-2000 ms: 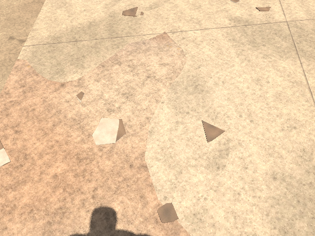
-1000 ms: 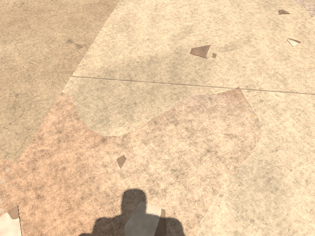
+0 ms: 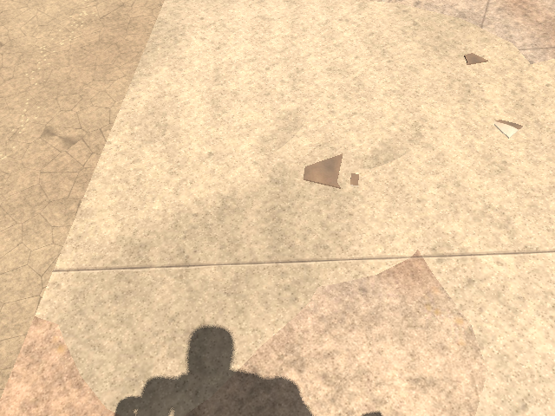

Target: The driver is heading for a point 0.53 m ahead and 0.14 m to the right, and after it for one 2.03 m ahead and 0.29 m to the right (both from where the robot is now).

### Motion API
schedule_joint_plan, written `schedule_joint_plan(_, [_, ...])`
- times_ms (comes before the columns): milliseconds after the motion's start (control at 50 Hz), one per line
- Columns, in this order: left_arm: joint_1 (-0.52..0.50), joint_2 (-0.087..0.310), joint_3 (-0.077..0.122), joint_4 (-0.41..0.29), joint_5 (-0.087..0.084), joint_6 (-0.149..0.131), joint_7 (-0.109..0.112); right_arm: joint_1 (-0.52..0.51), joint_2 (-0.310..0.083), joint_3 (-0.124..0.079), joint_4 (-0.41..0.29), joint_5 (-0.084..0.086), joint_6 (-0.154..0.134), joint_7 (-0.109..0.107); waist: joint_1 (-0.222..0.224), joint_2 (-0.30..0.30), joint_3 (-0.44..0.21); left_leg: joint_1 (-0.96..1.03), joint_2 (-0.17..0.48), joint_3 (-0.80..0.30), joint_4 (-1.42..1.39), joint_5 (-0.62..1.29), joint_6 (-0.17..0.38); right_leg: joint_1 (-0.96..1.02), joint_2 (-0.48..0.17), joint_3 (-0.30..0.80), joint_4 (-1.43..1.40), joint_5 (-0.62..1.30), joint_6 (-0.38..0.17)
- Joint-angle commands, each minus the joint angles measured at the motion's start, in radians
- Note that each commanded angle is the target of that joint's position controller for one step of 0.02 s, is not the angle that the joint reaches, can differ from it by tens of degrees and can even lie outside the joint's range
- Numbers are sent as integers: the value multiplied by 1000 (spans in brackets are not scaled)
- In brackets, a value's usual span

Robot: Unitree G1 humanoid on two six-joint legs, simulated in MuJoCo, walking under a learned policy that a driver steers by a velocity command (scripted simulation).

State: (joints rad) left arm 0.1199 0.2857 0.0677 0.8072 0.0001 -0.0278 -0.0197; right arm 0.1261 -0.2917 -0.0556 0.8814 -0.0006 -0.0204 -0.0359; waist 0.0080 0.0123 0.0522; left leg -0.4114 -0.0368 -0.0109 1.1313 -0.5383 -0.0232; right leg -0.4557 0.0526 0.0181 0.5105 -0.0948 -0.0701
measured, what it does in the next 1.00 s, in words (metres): steps on the spot, turning right: left foot, then right foot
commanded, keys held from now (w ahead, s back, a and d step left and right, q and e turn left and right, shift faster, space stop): e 0.70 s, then no key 0.30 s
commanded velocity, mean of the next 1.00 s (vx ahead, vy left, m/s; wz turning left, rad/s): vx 0.02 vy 0.00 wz -0.49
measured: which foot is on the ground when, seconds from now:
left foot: up 0.00-0.32, down 0.34-0.76, up 0.78-1.00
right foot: down 0.00-0.34, up 0.36-0.74, down 0.76-1.00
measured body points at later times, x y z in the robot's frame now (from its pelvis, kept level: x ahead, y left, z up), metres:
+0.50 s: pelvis +0.06 +0.05 +0.01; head +0.10 +0.07 +0.46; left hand +0.28 +0.30 -0.10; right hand +0.08 -0.26 -0.08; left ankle +0.10 +0.16 -0.73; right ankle +0.02 -0.08 -0.65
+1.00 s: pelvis +0.05 +0.00 +0.01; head +0.07 -0.04 +0.46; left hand +0.33 +0.15 -0.07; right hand +0.00 -0.31 -0.11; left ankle +0.12 +0.14 -0.67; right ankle +0.01 -0.08 -0.73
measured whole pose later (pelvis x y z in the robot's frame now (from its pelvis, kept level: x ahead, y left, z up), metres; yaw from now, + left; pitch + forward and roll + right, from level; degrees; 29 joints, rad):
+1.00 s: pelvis +0.05 +0.00 +0.01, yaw -30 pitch +1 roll +1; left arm 0.13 0.26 0.05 0.70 0.01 0.01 0.01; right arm 0.16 -0.33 -0.08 0.84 0.00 0.02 -0.03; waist -0.02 0.05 0.05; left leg -0.46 0.06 0.00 0.95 -0.38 -0.08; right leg -0.24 0.03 0.01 0.43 -0.21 -0.05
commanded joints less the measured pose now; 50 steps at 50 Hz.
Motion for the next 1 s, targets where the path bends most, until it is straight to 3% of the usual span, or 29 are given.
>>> schedule_joint_plan(20, [0, 138, 34, -82, -2, 10, 24, 29, -127, -36, -56, -6, 15, -18, -14, -80, -161, -159, 64, -78, -4, 83, -10, 224, -253, 372, -217, 38, -179])
schedule_joint_plan(60, [2, 153, 41, -92, 11, 19, 35, 43, -97, -32, -57, -6, 18, -23, -24, -129, -165, -109, 39, -65, -113, 118, -21, 181, -216, 345, -228, 35, -170])
schedule_joint_plan(100, [16, 173, 50, -100, 3, 22, 45, 39, -84, -29, -56, -5, 16, -26, -16, -130, -187, -92, 27, -68, -203, 147, -37, 191, -209, 350, -223, 37, -168])
schedule_joint_plan(200, [8, 179, 57, -120, -5, 42, 59, -3, -87, -29, -71, 1, 11, -18, 4, -151, -179, -30, 11, -87, -358, 222, -55, 164, -180, 400, -228, -142, -140])
schedule_joint_plan(260, [14, 173, 58, -129, -6, 54, 61, -1, -96, -30, -75, 8, -5, -6, 7, -169, -167, 14, 2, -91, -469, 215, -43, 192, -177, 454, -210, -127, -129])
schedule_joint_plan(320, [1, 159, 52, -143, -20, 69, 66, 90, -116, -41, -51, 10, -21, 10, -47, -159, -162, 192, 23, -72, -741, 352, -2, 154, -122, 449, -135, -95, -72])
schedule_joint_plan(340, [35, 115, 40, -147, -20, 72, 66, 118, -180, -56, -50, -7, -19, 7, -35, -46, -179, 307, 186, -196, -811, 363, 54, 53, -55, 370, 3, -244, -20])
schedule_joint_plan(360, [55, 81, 36, -181, -27, 65, 61, 75, -268, -74, -58, -35, -5, 1, 26, 255, -135, 333, 384, -440, -855, 504, 202, -150, 119, 149, 213, -460, 36])
schedule_joint_plan(380, [52, 169, 59, -171, -8, 50, 55, 30, -210, -62, -91, -58, -5, 0, 3, 246, -130, 266, 457, -510, -866, 576, 286, -175, 64, 146, 446, -508, 78])
schedule_joint_plan(400, [78, 210, 77, -147, -13, 51, 51, -24, -158, -47, -119, -49, -6, -6, 23, 158, -124, 248, 409, -407, -841, 599, 260, -155, 41, 151, 552, -442, 89])
schedule_joint_plan(420, [104, 192, 78, -122, -15, 62, 54, -60, -132, -41, -128, -30, -4, -9, 38, 118, -108, 247, 341, -304, -819, 598, 211, -155, 34, 131, 603, -387, 106])
schedule_joint_plan(440, [117, 171, 74, -113, -10, 74, 57, -64, -117, -35, -132, -12, -3, -12, 29, 116, -97, 267, 310, -249, -809, 590, 189, -178, 26, 122, 660, -340, 124])
schedule_joint_plan(460, [115, 145, 67, -117, -12, 82, 55, -56, -113, -30, -130, -7, 0, -15, 21, 118, -82, 265, 295, -204, -806, 619, 190, -185, 20, 108, 698, -318, 139])
schedule_joint_plan(500, [63, 119, 55, -149, -24, 84, 49, -19, -121, -31, -123, -12, 11, -20, -8, 140, -62, 292, 272, -136, -818, 630, 204, -203, -1, 54, 639, -277, 159])
schedule_joint_plan(560, [-7, 101, 41, -197, -25, 78, 40, 40, -155, -42, -112, -15, 21, -25, -57, 164, -85, 396, 308, -117, -811, 679, 231, -198, -50, 27, 488, -272, 179])
schedule_joint_plan(620, [-16, 91, 30, -221, -22, 78, 25, 24, -195, -57, -121, -8, 26, -14, -61, 175, -104, 365, 331, -65, -806, 723, 234, -69, -78, -23, 345, -286, 164])
schedule_joint_plan(680, [-2, 112, 37, -228, -22, 88, 12, 17, -211, -66, -123, 5, 25, 3, -56, 181, -104, 341, 347, -33, -782, 732, 226, 30, -67, -71, 222, -272, 133])
schedule_joint_plan(740, [70, 107, 45, -207, -19, 94, 2, 0, -205, -66, -112, 33, 24, 11, -2, 153, -107, 289, 331, 4, -677, 686, 165, 203, -37, -96, -54, -106, 61])
schedule_joint_plan(760, [109, 136, 56, -194, -17, 93, 10, 57, -166, -55, -86, 29, 19, 17, 5, 77, -130, 203, 292, 54, -583, 588, 99, 351, -45, -46, -150, 44, 24])
schedule_joint_plan(780, [149, 233, 79, -200, -14, 90, 28, 68, -94, -30, -104, -18, 14, 27, -8, -177, -186, -22, 198, 147, -323, 225, 3, 558, -266, 239, -145, 409, -50])
schedule_joint_plan(800, [126, 272, 74, -222, 14, 76, 27, 16, -82, -24, -148, -26, 11, 23, 7, -308, -200, -203, 81, 99, -119, -154, -51, 521, -473, 444, -122, 605, -260])
schedule_joint_plan(820, [142, 211, 59, -214, 25, 55, 20, -35, -146, -43, -147, -10, 14, 16, 61, -177, -224, -193, 108, 1, 2, -142, -53, 465, -440, 389, -148, 499, -289])
schedule_joint_plan(840, [98, 185, 47, -200, 25, 40, 20, -38, -149, -47, -144, 10, 20, 15, 30, -167, -175, -194, 119, -16, 20, -76, -42, 421, -370, 297, -157, 400, -234])
schedule_joint_plan(860, [43, 172, 45, -198, 15, 33, 23, -13, -142, -49, -119, 10, 26, 6, 7, -138, -147, -194, 126, -22, -6, -5, -40, 394, -313, 243, -166, 291, -180])
schedule_joint_plan(880, [5, 151, 35, -197, 4, 30, 27, -3, -152, -53, -109, 1, 34, -1, -5, -145, -123, -181, 127, -25, -23, 57, -47, 361, -294, 216, -172, 293, -157])
schedule_joint_plan(940, [-23, 111, 15, -182, 13, 24, 38, 53, -124, -47, -90, 1, 35, 0, -36, -147, -140, -77, 109, -16, -83, 171, -63, 308, -253, 152, -184, 318, -156])
schedule_joint_plan(1000, [-25, 113, 13, -156, 12, 24, 40, 21, -88, -28, -96, -1, 34, 2, -14, -148, -122, -4, 114, -14, -293, 185, -65, 304, -244, 150, -186, 220, -153])
Velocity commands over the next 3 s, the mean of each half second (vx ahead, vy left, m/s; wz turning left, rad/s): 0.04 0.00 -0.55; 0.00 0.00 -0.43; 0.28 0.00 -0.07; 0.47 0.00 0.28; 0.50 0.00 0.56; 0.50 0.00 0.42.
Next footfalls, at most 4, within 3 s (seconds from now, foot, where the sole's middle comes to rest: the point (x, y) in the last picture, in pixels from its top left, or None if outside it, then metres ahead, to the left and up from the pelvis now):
0.34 left None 0.14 0.15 -0.77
0.76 right None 0.04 -0.10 -0.77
1.18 left None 0.15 0.09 -0.77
1.60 right None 0.27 -0.30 -0.77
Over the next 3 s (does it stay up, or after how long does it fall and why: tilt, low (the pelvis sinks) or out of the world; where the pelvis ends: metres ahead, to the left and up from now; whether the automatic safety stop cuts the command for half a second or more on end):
stays up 0.91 -0.34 0.01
